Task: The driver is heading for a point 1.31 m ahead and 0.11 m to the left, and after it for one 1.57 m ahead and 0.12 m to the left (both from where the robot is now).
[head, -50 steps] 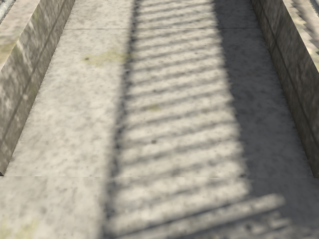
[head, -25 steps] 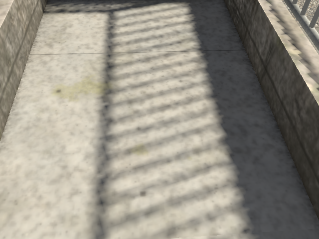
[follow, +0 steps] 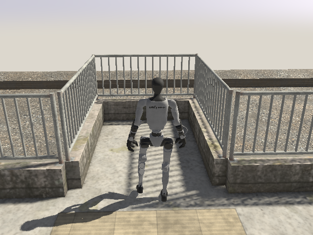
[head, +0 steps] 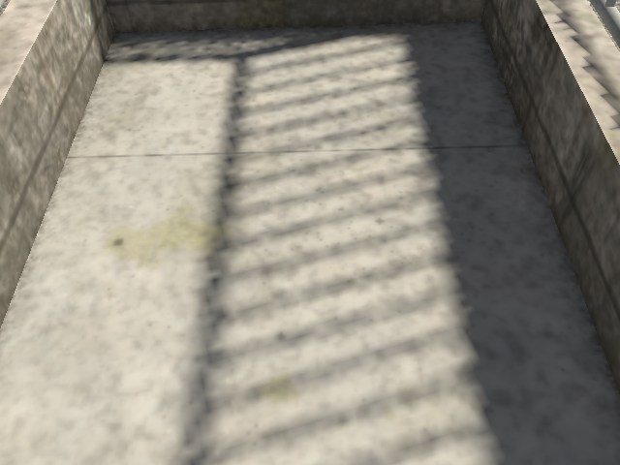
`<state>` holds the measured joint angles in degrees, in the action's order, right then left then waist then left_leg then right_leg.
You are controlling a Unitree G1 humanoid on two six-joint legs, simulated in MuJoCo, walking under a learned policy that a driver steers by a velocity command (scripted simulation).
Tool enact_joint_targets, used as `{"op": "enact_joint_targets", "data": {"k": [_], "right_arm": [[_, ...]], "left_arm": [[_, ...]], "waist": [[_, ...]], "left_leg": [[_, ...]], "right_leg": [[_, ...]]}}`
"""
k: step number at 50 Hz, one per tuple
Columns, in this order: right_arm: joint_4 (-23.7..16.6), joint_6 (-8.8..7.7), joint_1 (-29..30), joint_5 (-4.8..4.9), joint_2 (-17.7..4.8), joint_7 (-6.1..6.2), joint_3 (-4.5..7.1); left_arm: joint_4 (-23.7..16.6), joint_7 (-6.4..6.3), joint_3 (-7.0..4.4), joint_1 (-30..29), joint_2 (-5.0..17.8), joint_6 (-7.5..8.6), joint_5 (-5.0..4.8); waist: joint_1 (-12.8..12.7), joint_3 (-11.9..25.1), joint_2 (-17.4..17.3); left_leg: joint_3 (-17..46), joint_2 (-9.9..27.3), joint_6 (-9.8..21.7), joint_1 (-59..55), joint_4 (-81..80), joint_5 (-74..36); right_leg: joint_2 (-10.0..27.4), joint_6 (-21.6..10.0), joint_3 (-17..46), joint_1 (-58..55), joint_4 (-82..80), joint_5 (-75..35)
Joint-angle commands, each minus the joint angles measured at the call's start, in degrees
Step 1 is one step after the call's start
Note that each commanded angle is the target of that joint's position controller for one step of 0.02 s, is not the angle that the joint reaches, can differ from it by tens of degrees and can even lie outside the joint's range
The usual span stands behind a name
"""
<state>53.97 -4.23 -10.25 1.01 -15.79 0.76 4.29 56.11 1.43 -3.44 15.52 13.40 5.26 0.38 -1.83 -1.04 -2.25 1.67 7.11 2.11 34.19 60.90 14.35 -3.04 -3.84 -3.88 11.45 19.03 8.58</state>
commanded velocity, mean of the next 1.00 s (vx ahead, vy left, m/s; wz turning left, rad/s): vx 0.50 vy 0.00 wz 0.00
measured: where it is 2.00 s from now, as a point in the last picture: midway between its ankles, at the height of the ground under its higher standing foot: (326, 238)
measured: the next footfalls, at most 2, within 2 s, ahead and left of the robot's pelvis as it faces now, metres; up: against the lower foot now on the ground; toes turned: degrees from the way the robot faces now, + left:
left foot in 0.32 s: +0.37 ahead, +0.16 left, +0.00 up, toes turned +3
right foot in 0.86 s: +0.69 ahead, -0.08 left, +0.00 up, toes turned -3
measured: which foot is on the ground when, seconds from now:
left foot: up 0.00-0.30, down 0.32-0.88, up 0.90-1.00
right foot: down 0.00-0.34, up 0.36-0.84, down 0.86-1.00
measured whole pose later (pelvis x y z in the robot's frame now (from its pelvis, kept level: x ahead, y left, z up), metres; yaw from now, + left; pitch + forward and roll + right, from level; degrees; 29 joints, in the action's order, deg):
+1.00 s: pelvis +0.58 +0.01 -0.01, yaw +0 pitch +1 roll +0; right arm 56.7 -5.1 -16.2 1.6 -15.1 0.3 3.4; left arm 52.9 1.7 -3.7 8.4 14.2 5.4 0.0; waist 0.3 -1.8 -1.3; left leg 1.3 2.2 2.7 21.3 67.2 22.6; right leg -1.6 -3.5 -3.8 20.6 27.5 8.6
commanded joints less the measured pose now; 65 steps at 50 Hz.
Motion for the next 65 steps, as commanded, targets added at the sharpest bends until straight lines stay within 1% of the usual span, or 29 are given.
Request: {"op": "enact_joint_targets", "data": {"k": [1, 6, 11, 14, 15, 16, 17, 18, 19, 20, 21, 22, 24, 26, 29, 33, 38, 41, 43, 44, 45, 46, 47, 48, 49, 51, 57, 61, 65], "right_arm": [[-2.8, 0.16, -0.04, -0.66, -2.99, 0.22, 0.87], [-5.43, -0.39, 9.36, -0.36, -1.26, -0.9, 0.02], [-8.29, -0.96, 15.75, 0.18, -1.91, -2.48, -0.54], [-7.85, -1.43, 11.14, 0.2, -4.63, -3.01, 0.38], [-5.87, -1.48, 4.39, -0.03, -6.34, -2.86, 1.43], [-2.79, -1.42, -5.87, -0.38, -9.45, -2.41, 2.87], [-1.24, -1.22, -14.3, -1.48, -15.24, -1.97, 4.23], [-0.55, -0.9, -15.54, -0.55, -13.23, -2.18, 3.45], [-1.21, -1.06, -11.74, -0.1, -9.55, -2.17, 2.14], [-2.48, -1.16, -7.09, -0.37, -7.31, -1.95, 1.51], [-3.06, -1.33, -3.1, -0.98, -5.75, -2.07, 0.94], [-3.32, -1.65, -0.72, -1.56, -3.93, -2.2, 0.39], [-2.87, -1.88, -0.35, -1.68, -3.43, -2.39, 0.16], [-2.02, -2.13, -2.06, -1.43, -5.28, -1.91, 0.54], [-0.96, -1.89, -4.87, -1.26, -6.53, -0.86, 0.78], [0.29, -1.53, -8.34, -0.66, -6.71, -0.3, 0.65], [2.91, -0.25, -13.19, -0.18, -7.41, -0.09, 1.06], [3.0, 0.62, -11.85, -0.02, -8.62, 0.22, 1.64], [2.24, 1.16, -9.84, -0.02, -7.49, 0.3, 1.15], [0.85, 1.13, -10.88, -1.16, -5.56, 0.36, 0.18], [0.96, -0.24, -17.97, -1.04, 2.18, -0.45, -1.91], [1.15, -1.62, -13.28, 0.28, -4.04, -0.77, -0.58], [-0.74, -2.52, -7.68, 1.59, -6.6, -0.96, 0.15], [-1.28, -2.77, -4.81, 1.53, -6.43, -0.56, 0.15], [-1.33, -2.51, -3.57, 0.68, -6.14, -0.21, 0.58], [-0.8, -1.07, -5.97, 0.32, -3.96, -0.12, 0.68], [-3.71, 0.08, 2.4, -0.76, -2.65, -0.13, 0.61], [-5.64, -0.37, 10.16, -0.33, -1.33, -0.98, -0.2], [-7.85, -0.76, 15.56, 0.16, -1.86, -2.21, -0.65]], "left_arm": [[-2.7, -1.07, -1.57, -0.97, 8.75, 0.98, -0.07], [-1.24, -1.84, -1.46, 3.34, 9.14, 0.48, -0.82], [1.21, -2.12, -1.95, 7.6, 9.91, -0.82, -1.34], [1.05, -2.4, -2.53, 5.7, 11.22, -1.66, -1.49], [0.72, -2.43, -2.42, 4.29, 10.98, -1.98, -1.59], [0.11, -2.45, -1.72, 4.21, 9.28, -2.11, -1.21], [-1.18, -2.06, -0.09, 9.66, 4.07, -1.44, -0.28], [-0.53, -1.6, 0.72, 10.53, 2.15, 0.04, -0.76], [-1.57, -1.22, -0.77, 5.6, 7.91, 1.26, -2.36], [-2.96, -1.2, -0.94, 0.79, 8.88, 1.84, -3.18], [-3.27, -1.57, -1.09, -1.48, 8.47, 1.78, -2.74], [-3.04, -1.96, -1.61, -1.45, 8.27, 1.13, -1.99], [-2.44, -2.09, -1.49, 0.81, 5.73, -0.41, -1.6], [-3.16, -2.26, -1.49, -0.89, 5.06, -1.16, -1.27], [-5.17, -2.14, -1.62, -6.75, 5.18, -1.16, -0.6], [-7.25, -1.26, -0.86, -14.52, 3.67, -0.64, -0.96], [-10.11, 0.28, -0.21, -21.52, 4.09, -0.1, -1.52], [-10.13, 0.96, -0.93, -18.33, 6.5, 0.41, -1.62], [-5.6, 0.54, -3.26, -3.41, 10.78, 0.46, -1.19], [-3.44, -0.06, -4.44, 7.19, 15.2, 0.31, -0.48], [-2.13, 0.31, -4.76, 9.45, 17.63, 0.03, -0.83], [-2.73, 0.3, -3.11, 8.38, 12.15, 0.1, -1.32], [-3.69, 0.01, -2.45, 3.43, 10.07, 0.33, -1.28], [-4.77, -0.04, -1.99, -1.04, 9.0, 0.49, -0.77], [-5.11, 0.07, -1.58, -3.85, 7.45, 0.64, -0.13], [-4.76, 0.28, -0.99, -4.95, 5.66, 0.94, 0.41], [-2.78, -1.41, -1.67, -0.27, 9.06, 0.76, -0.26], [-1.45, -1.82, -1.63, 3.32, 9.37, 0.41, -0.88], [0.66, -1.93, -1.96, 7.12, 9.9, -0.61, -1.3]], "waist": [[1.9, -0.25, 5.1], [-0.91, -2.0, 5.4], [-2.35, -4.2, 5.57], [1.38, -1.11, 7.39], [5.16, 2.88, 7.34], [9.06, 9.64, 5.6], [8.3, 19.26, -5.67], [7.87, 24.33, -13.94], [8.2, 17.46, -9.31], [7.28, 11.0, -6.03], [5.48, 6.15, -1.8], [3.45, 3.98, -1.85], [1.27, 2.91, -2.79], [0.88, 1.24, -1.81], [2.03, -0.37, -0.54], [4.41, -1.95, -0.91], [6.32, -4.18, -0.99], [3.23, -1.83, -2.76], [-4.11, 7.28, -2.37], [-6.82, 16.07, 4.68], [-2.47, 22.77, 19.92], [-4.77, 20.39, 13.75], [-4.17, 12.46, 11.55], [-2.45, 8.08, 6.47], [-0.8, 4.8, 4.93], [2.11, 3.87, 6.62], [1.37, -0.49, 5.0], [-1.12, -2.15, 5.33], [-2.56, -3.92, 5.57]], "left_leg": [[1.5, 2.37, -1.53, 5.3, -7.22, -8.25], [-1.33, -0.43, -1.92, 3.06, -23.27, -20.57], [-1.28, -1.83, -0.33, 4.79, -30.26, -16.74], [-3.12, -4.43, 2.06, -3.58, -32.13, -10.47], [-4.97, -6.46, 3.37, -13.11, -33.22, -10.68], [-2.99, -4.75, 5.45, -28.68, -31.52, -12.15], [18.98, 9.99, 13.07, -51.86, -31.67, -8.83], [40.02, 16.27, 18.15, -58.63, -42.14, -0.45], [35.13, 14.14, 15.13, -53.59, -43.58, 4.75], [26.89, 12.11, 12.92, -45.54, -44.4, 3.12], [20.68, 9.95, 11.8, -36.49, -46.47, -1.34], [16.48, 7.94, 10.75, -30.29, -48.19, -4.94], [12.59, 6.5, 10.81, -24.63, -51.27, -7.61], [9.78, 6.31, 11.61, -23.22, -53.39, -10.77], [6.41, 5.59, 11.07, -25.23, -54.51, -14.75], [1.33, 3.15, 9.02, -26.08, -54.98, -15.18], [1.55, 6.75, 8.74, -35.76, -51.46, -17.01], [1.58, 8.33, 7.14, -39.74, -45.67, -29.67], [-2.04, 3.99, 4.54, -35.24, -28.79, -42.43], [-4.64, 0.22, 2.45, -22.41, -10.19, -25.0], [-1.88, -10.81, -0.83, -0.23, 8.18, 15.78], [5.52, -8.18, 0.31, 6.22, 14.63, 19.16], [4.28, -5.36, 1.27, 9.96, 15.25, 14.22], [2.66, -2.3, 1.38, 8.07, 12.87, 8.74], [2.24, -0.54, 1.15, 5.6, 9.53, 5.46], [2.69, 1.35, 0.97, -0.08, 5.62, 2.67], [1.22, 2.04, -1.99, 5.62, -11.47, -11.28], [-1.62, -0.67, -2.08, 2.23, -23.97, -20.28], [-1.55, -1.81, -0.92, 3.73, -29.59, -17.73]], "right_leg": [[15.93, -9.51, 12.89, -1.78, -12.69, -7.68], [13.58, -7.2, 7.05, -3.84, -13.17, -8.85], [17.39, -6.75, 7.28, -13.31, -9.39, -10.95], [18.4, -5.01, 6.91, -16.5, -2.7, -25.61], [16.4, -3.81, 5.03, -15.36, 5.03, -34.41], [13.2, -2.08, 2.8, -8.61, 17.67, -32.47], [5.94, 1.49, 0.26, 12.08, 40.23, -10.99], [-0.69, 2.84, 6.18, 24.78, 53.17, 23.7], [3.21, 1.5, 10.46, 31.12, 58.39, 23.1], [6.27, 0.55, 8.87, 32.62, 57.67, 18.28], [8.88, 0.53, 7.51, 30.64, 53.84, 13.37], [10.8, 0.54, 7.82, 27.11, 49.88, 10.25], [11.9, 0.91, 7.8, 22.48, 46.14, 7.88], [12.33, 1.94, 7.25, 24.33, 41.82, 4.53], [12.2, 3.48, 6.89, 28.67, 32.01, -4.92], [9.66, 3.67, 4.18, 25.71, 18.9, -15.03], [8.15, 2.29, 3.95, 27.73, 11.68, -11.7], [6.08, -0.04, 2.72, 21.48, 9.67, -5.19], [3.37, -2.97, 0.55, -0.09, 9.01, -6.16], [14.47, -6.74, 13.53, -18.39, 10.84, -7.15], [25.86, -15.77, 41.15, -35.46, 3.03, 5.28], [24.14, -13.51, 43.29, -33.87, -0.97, 12.12], [22.57, -11.11, 34.96, -26.66, -1.97, 10.04], [20.72, -10.02, 28.8, -18.12, -3.51, 4.26], [19.07, -9.68, 24.24, -10.78, -5.17, -0.8], [16.96, -9.35, 19.41, -4.2, -8.29, -3.93], [15.46, -9.19, 11.49, -2.91, -12.81, -9.12], [13.35, -7.29, 6.71, -3.71, -13.09, -9.09], [16.44, -7.01, 6.92, -11.35, -10.15, -10.02]]}}
Over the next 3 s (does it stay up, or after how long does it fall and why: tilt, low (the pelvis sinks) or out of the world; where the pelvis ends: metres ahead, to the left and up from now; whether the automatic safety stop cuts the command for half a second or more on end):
stays up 1.29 0.04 -0.01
